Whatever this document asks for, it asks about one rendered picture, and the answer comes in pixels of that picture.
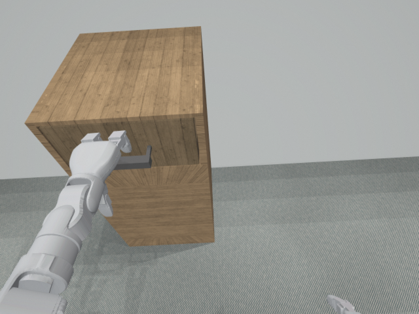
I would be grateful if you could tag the left robot upper arm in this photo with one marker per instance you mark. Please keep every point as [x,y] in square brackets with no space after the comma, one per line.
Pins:
[24,301]

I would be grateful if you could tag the drawer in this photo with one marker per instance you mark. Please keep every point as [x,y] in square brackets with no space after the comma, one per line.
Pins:
[174,141]

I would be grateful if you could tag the handle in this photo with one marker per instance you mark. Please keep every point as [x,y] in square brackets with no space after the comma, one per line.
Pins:
[135,162]

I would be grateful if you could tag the robot right hand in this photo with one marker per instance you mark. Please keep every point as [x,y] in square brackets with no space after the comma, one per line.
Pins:
[341,306]

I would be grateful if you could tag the robot left forearm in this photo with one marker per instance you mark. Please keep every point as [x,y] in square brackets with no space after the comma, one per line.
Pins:
[48,265]

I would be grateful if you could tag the robot left hand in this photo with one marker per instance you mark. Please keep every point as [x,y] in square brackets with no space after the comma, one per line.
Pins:
[99,158]

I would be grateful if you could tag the cabinet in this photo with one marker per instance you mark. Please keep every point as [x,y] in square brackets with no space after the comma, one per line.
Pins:
[122,76]

